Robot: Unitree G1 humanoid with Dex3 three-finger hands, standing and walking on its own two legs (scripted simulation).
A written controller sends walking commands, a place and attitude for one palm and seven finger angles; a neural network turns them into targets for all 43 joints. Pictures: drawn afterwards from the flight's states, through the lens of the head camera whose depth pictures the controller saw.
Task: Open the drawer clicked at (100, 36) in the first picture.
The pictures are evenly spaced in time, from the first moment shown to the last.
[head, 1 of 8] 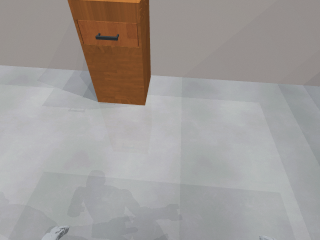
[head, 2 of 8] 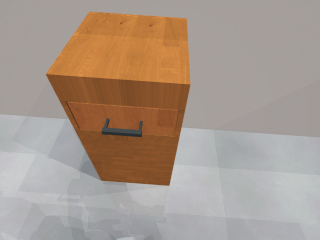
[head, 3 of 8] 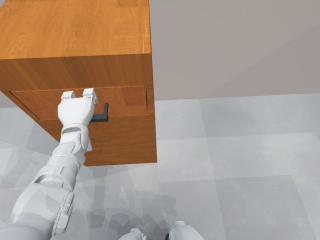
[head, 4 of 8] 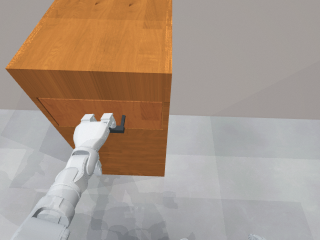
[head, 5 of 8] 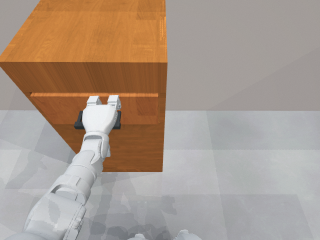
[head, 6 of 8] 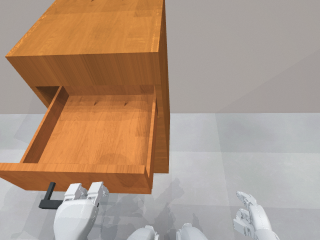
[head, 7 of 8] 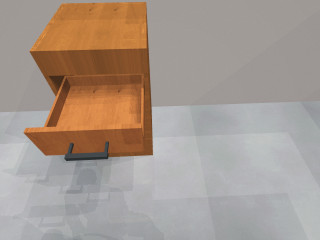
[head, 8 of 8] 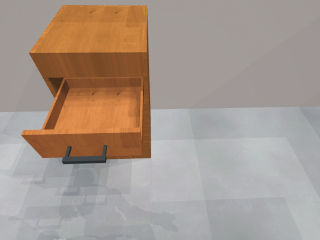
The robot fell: no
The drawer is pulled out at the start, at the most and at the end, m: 0.00 0.30 0.29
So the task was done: yes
